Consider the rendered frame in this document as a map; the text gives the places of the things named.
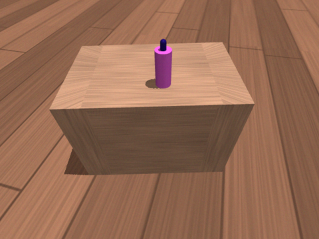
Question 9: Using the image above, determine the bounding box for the bottle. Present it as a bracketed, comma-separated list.
[155, 39, 172, 89]

